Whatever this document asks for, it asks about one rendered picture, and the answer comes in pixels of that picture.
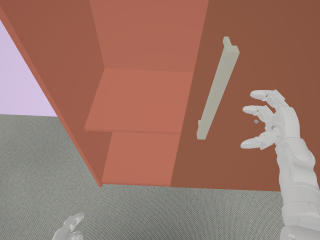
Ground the wardrobe door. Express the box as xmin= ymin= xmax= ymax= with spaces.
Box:
xmin=170 ymin=0 xmax=320 ymax=192

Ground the handle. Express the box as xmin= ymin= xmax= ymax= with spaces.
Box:
xmin=196 ymin=36 xmax=240 ymax=140

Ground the right robot forearm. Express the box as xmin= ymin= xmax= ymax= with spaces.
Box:
xmin=275 ymin=137 xmax=320 ymax=231

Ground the right robot upper arm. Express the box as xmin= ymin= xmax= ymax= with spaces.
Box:
xmin=280 ymin=224 xmax=320 ymax=240

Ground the robot right hand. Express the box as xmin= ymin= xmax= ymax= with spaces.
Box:
xmin=240 ymin=89 xmax=300 ymax=150

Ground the robot left hand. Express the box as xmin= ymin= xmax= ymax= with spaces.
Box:
xmin=52 ymin=212 xmax=85 ymax=240

